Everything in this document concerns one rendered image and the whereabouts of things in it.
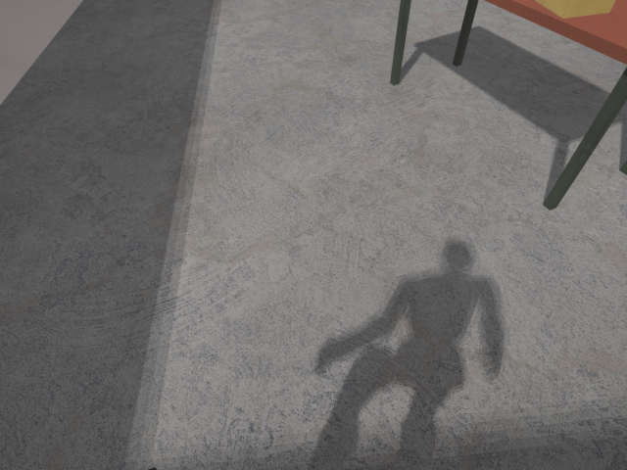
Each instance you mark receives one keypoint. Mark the table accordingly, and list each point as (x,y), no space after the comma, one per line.
(605,33)

